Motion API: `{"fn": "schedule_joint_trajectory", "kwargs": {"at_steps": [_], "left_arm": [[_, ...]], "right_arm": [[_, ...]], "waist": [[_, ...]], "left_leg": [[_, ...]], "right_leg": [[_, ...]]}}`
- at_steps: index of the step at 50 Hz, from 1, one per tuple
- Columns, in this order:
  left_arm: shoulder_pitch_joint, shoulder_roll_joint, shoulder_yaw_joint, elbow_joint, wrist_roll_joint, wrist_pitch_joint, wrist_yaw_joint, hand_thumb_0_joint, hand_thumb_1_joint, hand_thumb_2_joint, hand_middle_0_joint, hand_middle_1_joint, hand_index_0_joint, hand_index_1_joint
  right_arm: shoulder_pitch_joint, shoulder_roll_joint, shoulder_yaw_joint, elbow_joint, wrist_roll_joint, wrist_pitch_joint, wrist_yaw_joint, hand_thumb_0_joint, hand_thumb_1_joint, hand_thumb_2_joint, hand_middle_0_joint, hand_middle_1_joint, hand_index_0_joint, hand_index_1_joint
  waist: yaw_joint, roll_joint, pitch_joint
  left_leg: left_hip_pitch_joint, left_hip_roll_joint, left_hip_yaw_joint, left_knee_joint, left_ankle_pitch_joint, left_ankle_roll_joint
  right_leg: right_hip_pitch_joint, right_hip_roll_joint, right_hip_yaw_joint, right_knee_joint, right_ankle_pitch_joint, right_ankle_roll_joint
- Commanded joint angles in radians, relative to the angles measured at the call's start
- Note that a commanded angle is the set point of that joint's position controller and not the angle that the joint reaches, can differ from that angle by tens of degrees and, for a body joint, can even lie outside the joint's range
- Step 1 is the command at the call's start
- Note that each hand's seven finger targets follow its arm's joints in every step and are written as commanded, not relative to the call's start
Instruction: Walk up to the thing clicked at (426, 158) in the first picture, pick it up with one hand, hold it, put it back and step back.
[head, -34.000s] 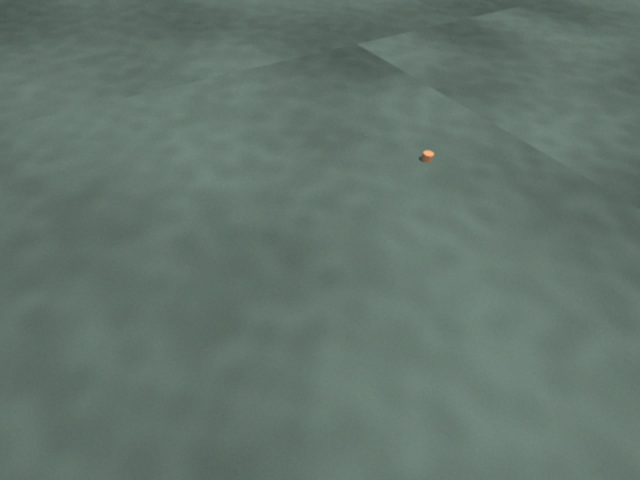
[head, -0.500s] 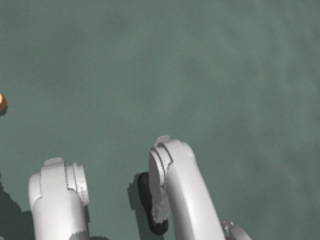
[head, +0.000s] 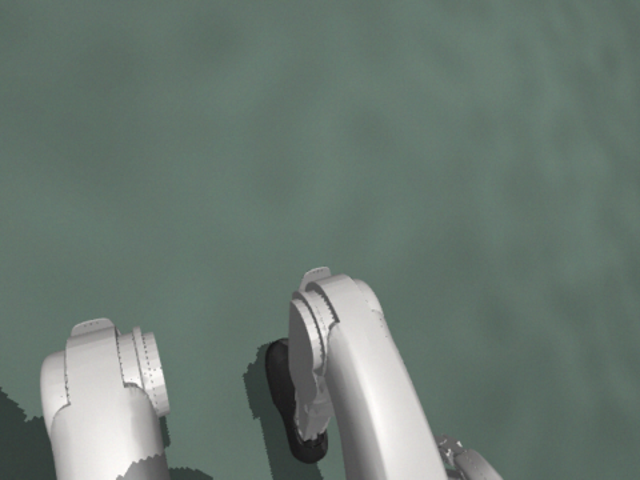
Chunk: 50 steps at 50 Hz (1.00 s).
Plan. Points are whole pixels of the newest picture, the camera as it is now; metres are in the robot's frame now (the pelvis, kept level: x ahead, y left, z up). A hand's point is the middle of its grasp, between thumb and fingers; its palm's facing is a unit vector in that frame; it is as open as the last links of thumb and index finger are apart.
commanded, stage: rise first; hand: left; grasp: from above
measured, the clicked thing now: out of the picture +0.50 +0.33 -0.30
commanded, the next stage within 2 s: none
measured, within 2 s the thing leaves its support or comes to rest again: neither
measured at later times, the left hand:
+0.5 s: hand out of the picture +0.45 +0.37 -0.19, palm faces -0.45 -0.11 -0.88, open 14.2 cm
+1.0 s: hand out of the picture +0.45 +0.37 -0.18, palm faces -0.46 -0.10 -0.88, open 14.1 cm
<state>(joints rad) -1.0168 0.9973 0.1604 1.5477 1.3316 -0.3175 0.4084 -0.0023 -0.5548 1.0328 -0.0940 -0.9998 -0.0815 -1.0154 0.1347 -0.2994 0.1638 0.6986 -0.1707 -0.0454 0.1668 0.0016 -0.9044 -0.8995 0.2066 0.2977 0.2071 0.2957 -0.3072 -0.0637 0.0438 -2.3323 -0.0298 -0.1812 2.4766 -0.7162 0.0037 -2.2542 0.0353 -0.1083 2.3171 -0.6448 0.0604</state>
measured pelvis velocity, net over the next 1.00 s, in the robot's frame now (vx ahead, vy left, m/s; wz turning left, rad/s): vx -0.01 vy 0.00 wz -0.01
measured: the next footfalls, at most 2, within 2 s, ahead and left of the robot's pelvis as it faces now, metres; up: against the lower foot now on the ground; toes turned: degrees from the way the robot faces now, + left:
none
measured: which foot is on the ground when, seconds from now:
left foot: down 0.00-1.00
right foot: down 0.00-1.00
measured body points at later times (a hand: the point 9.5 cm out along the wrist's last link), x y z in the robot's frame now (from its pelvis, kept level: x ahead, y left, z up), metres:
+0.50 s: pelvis +0.00 +0.00 +0.00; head +0.26 +0.11 +0.35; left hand +0.47 +0.37 -0.14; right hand +0.05 -0.27 -0.07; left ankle +0.06 +0.12 -0.29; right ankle +0.12 -0.13 -0.29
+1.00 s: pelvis -0.01 +0.00 +0.00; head +0.25 +0.12 +0.35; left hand +0.47 +0.37 -0.13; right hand +0.05 -0.27 -0.07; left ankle +0.06 +0.12 -0.29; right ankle +0.12 -0.13 -0.29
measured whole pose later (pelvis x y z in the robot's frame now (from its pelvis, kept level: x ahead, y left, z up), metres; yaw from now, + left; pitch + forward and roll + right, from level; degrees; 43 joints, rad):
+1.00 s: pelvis -0.01 +0.00 +0.00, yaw -1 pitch +32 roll -13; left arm -1.04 1.03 0.14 1.51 1.32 -0.31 0.34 0.00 -0.53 1.01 -0.11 -0.99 -0.10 -1.00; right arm 0.15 -0.31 0.19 0.66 -0.16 -0.03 0.17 0.00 -0.90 -0.90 0.21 0.30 0.21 0.30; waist -0.31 -0.06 0.05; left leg -2.33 -0.03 -0.18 2.47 -0.70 0.02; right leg -2.24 0.03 -0.11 2.29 -0.63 0.06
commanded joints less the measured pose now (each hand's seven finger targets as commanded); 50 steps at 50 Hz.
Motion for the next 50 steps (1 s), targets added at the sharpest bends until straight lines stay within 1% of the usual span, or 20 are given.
{"fn": "schedule_joint_trajectory", "kwargs": {"at_steps": [1, 5, 6, 14, 16, 19, 23, 26, 27, 31, 32, 35, 37, 41, 42, 45, 46, 48, 49, 50], "left_arm": [[-0.279, 0.29, 0.034, -0.136, -0.019, -0.002, 0.048, 0.0, -0.573, 1.035, -0.077, -1.002, -0.064, -1.015], [-0.274, 0.319, 0.049, -0.144, -0.02, 0.009, 0.053, 0.0, -0.559, 1.019, -0.079, -1.009, -0.071, -1.016], [-0.268, 0.316, 0.042, -0.148, -0.022, 0.013, 0.049, 0.0, -0.561, 1.021, -0.081, -1.007, -0.072, -1.016], [-0.27, 0.295, 0.016, -0.148, -0.044, 0.02, 0.015, 0.0, -0.565, 1.028, -0.078, -0.997, -0.066, -1.008], [-0.256, 0.304, 0.027, -0.144, -0.044, 0.019, 0.007, 0.0, -0.564, 1.03, -0.076, -1.0, -0.065, -1.011], [-0.276, 0.303, 0.022, -0.167, -0.047, 0.005, 0.002, 0.0, -0.563, 1.031, -0.083, -0.999, -0.071, -1.011], [-0.272, 0.322, 0.036, -0.166, -0.048, -0.005, 0.0, 0.0, -0.56, 1.027, -0.094, -0.976, -0.078, -0.993], [-0.269, 0.323, 0.044, -0.193, -0.039, -0.006, 0.003, 0.0, -0.568, 1.034, -0.087, -0.987, -0.071, -1.003], [-0.279, 0.32, 0.034, -0.201, -0.037, -0.006, 0.002, 0.0, -0.565, 1.03, -0.089, -0.987, -0.074, -1.002], [-0.277, 0.324, 0.045, -0.205, -0.038, 0.003, 0.001, 0.0, -0.56, 1.026, -0.099, -0.973, -0.081, -0.99], [-0.258, 0.316, 0.039, -0.199, -0.035, 0.007, -0.002, 0.0, -0.556, 1.022, -0.102, -0.971, -0.085, -0.989], [-0.288, 0.316, 0.032, -0.214, -0.036, 0.012, -0.006, 0.0, -0.553, 1.02, -0.093, -0.977, -0.079, -0.991], [-0.276, 0.306, 0.028, -0.201, -0.046, 0.014, -0.012, 0.0, -0.541, 1.007, -0.097, -0.981, -0.087, -0.991], [-0.262, 0.298, 0.015, -0.172, -0.04, 0.01, -0.021, 0.0, -0.547, 1.019, -0.093, -0.982, -0.08, -0.994], [-0.275, 0.293, 0.007, -0.176, -0.043, 0.008, -0.024, 0.0, -0.538, 1.008, -0.103, -0.98, -0.092, -0.991], [-0.27, 0.287, 0.007, -0.165, -0.044, 0.003, -0.023, 0.0, -0.546, 1.016, -0.097, -0.979, -0.084, -0.992], [-0.284, 0.282, 0.001, -0.166, -0.043, 0.001, -0.025, 0.0, -0.531, 1.002, -0.097, -0.991, -0.091, -0.997], [-0.306, 0.297, 0.003, -0.173, -0.033, -0.002, -0.024, 0.0, -0.541, 1.011, -0.105, -0.982, -0.092, -0.995], [-0.303, 0.325, 0.021, -0.194, -0.03, -0.004, -0.021, 0.0, -0.525, 1.0, -0.115, -0.973, -0.104, -0.984], [-0.307, 0.335, 0.026, -0.191, -0.031, -0.007, -0.016, 0.0, -0.524, 1.001, -0.115, -0.975, -0.105, -0.986]], "right_arm": [[0.209, -0.296, -0.08, 0.006, -0.005, -0.005, -0.015, 0.0, -0.903, -0.901, 0.2, 0.3, 0.2, 0.3], [0.209, -0.296, -0.073, 0.002, -0.006, -0.006, -0.017, 0.0, -0.903, -0.9, 0.2, 0.3, 0.2, 0.3], [0.208, -0.294, -0.072, 0.001, -0.005, -0.008, -0.016, 0.0, -0.905, -0.901, 0.2, 0.3, 0.2, 0.3], [0.205, -0.3, -0.071, -0.007, 0.004, -0.008, -0.019, 0.0, -0.9, -0.899, 0.2, 0.3, 0.2, 0.3], [0.212, -0.306, -0.074, -0.01, 0.003, -0.007, -0.019, 0.0, -0.899, -0.898, 0.2, 0.3, 0.2, 0.3], [0.215, -0.305, -0.07, -0.015, 0.004, -0.007, -0.019, 0.0, -0.901, -0.899, 0.2, 0.3, 0.2, 0.3], [0.222, -0.304, -0.068, -0.011, 0.003, -0.006, -0.017, 0.0, -0.902, -0.9, 0.2, 0.3, 0.2, 0.3], [0.232, -0.306, -0.065, -0.011, -0.004, -0.001, -0.014, 0.0, -0.902, -0.9, 0.2, 0.3, 0.2, 0.3], [0.227, -0.306, -0.069, -0.013, 0.001, -0.002, -0.013, 0.0, -0.903, -0.9, 0.2, 0.3, 0.2, 0.3], [0.227, -0.305, -0.074, -0.016, 0.002, 0.003, -0.012, 0.0, -0.903, -0.901, 0.2, 0.3, 0.2, 0.3], [0.226, -0.304, -0.075, -0.019, 0.004, 0.002, -0.011, 0.0, -0.903, -0.9, 0.2, 0.3, 0.2, 0.3], [0.222, -0.307, -0.073, -0.02, 0.007, 0.007, -0.012, 0.0, -0.901, -0.899, 0.2, 0.3, 0.2, 0.3], [0.219, -0.307, -0.076, -0.024, 0.009, 0.008, -0.014, 0.0, -0.899, -0.899, 0.2, 0.3, 0.2, 0.3], [0.215, -0.298, -0.07, -0.026, 0.012, 0.012, -0.016, 0.0, -0.897, -0.898, 0.2, 0.3, 0.2, 0.3], [0.219, -0.298, -0.067, -0.025, 0.011, 0.011, -0.015, 0.0, -0.899, -0.899, 0.2, 0.3, 0.2, 0.3], [0.221, -0.307, -0.069, -0.025, 0.011, 0.013, -0.018, 0.0, -0.898, -0.898, 0.2, 0.3, 0.2, 0.3], [0.226, -0.308, -0.066, -0.028, 0.011, 0.01, -0.018, 0.0, -0.898, -0.898, 0.2, 0.3, 0.2, 0.3], [0.23, -0.316, -0.067, -0.027, 0.01, 0.008, -0.018, 0.0, -0.901, -0.9, 0.2, 0.3, 0.2, 0.3], [0.232, -0.316, -0.065, -0.028, 0.012, 0.009, -0.019, 0.0, -0.899, -0.899, 0.2, 0.3, 0.2, 0.3], [0.22, -0.324, -0.065, -0.036, 0.011, 0.01, -0.02, 0.0, -0.901, -0.9, 0.2, 0.3, 0.2, 0.3]], "waist": [[-0.004, 0.458, -0.661], [-0.003, 0.465, -0.682], [0.004, 0.472, -0.682], [-0.011, 0.446, -0.629], [-0.005, 0.458, -0.629], [-0.015, 0.448, -0.655], [-0.007, 0.433, -0.651], [-0.007, 0.497, -0.68], [-0.009, 0.499, -0.682], [-0.005, 0.5, -0.668], [0.004, 0.498, -0.656], [-0.01, 0.481, -0.66], [-0.007, 0.467, -0.647], [-0.005, 0.441, -0.642], [-0.015, 0.444, -0.622], [-0.012, 0.431, -0.623], [-0.024, 0.44, -0.611], [-0.028, 0.456, -0.609], [-0.01, 0.47, -0.628], [-0.01, 0.483, -0.635]], "left_leg": [[0.567, 0.021, 0.074, -0.288, 0.231, 0.012], [0.55, 0.019, 0.091, -0.272, 0.25, 0.016], [0.56, 0.02, 0.09, -0.277, 0.254, 0.014], [0.511, 0.022, 0.073, -0.295, 0.186, 0.015], [0.541, 0.024, 0.064, -0.299, 0.205, 0.009], [0.555, 0.025, 0.064, -0.288, 0.241, 0.01], [0.53, 0.023, 0.077, -0.275, 0.227, 0.015], [0.61, 0.027, 0.063, -0.289, 0.3, 0.004], [0.606, 0.028, 0.065, -0.285, 0.295, 0.004], [0.585, 0.026, 0.071, -0.291, 0.274, 0.006], [0.586, 0.026, 0.069, -0.302, 0.265, 0.004], [0.559, 0.025, 0.073, -0.293, 0.254, 0.009], [0.552, 0.024, 0.069, -0.296, 0.242, 0.01], [0.513, 0.022, 0.076, -0.298, 0.201, 0.017], [0.498, 0.02, 0.077, -0.299, 0.195, 0.018], [0.514, 0.02, 0.071, -0.3, 0.205, 0.015], [0.536, 0.022, 0.059, -0.305, 0.209, 0.011], [0.549, 0.022, 0.052, -0.304, 0.213, 0.008], [0.569, 0.023, 0.055, -0.308, 0.229, 0.006], [0.568, 0.022, 0.052, -0.305, 0.234, 0.002]], "right_leg": [[0.292, 0.022, -0.097, -0.178, 0.205, -0.086], [0.335, 0.025, -0.091, -0.182, 0.229, -0.084], [0.331, 0.024, -0.089, -0.182, 0.229, -0.088], [0.295, 0.023, -0.096, -0.188, 0.179, -0.089], [0.283, 0.02, -0.101, -0.181, 0.185, -0.089], [0.313, 0.022, -0.1, -0.183, 0.218, -0.089], [0.33, 0.023, -0.096, -0.198, 0.205, -0.088], [0.323, 0.021, -0.102, -0.181, 0.246, -0.088], [0.316, 0.022, -0.101, -0.182, 0.245, -0.091], [0.31, 0.021, -0.1, -0.189, 0.23, -0.092], [0.302, 0.019, -0.099, -0.188, 0.221, -0.095], [0.311, 0.022, -0.099, -0.196, 0.222, -0.092], [0.299, 0.019, -0.099, -0.197, 0.212, -0.091], [0.314, 0.024, -0.097, -0.201, 0.19, -0.088], [0.317, 0.021, -0.095, -0.204, 0.187, -0.088], [0.302, 0.021, -0.101, -0.203, 0.189, -0.088], [0.285, 0.02, -0.105, -0.197, 0.188, -0.089], [0.272, 0.017, -0.105, -0.193, 0.191, -0.092], [0.28, 0.017, -0.103, -0.192, 0.197, -0.091], [0.277, 0.016, -0.106, -0.187, 0.197, -0.095]]}}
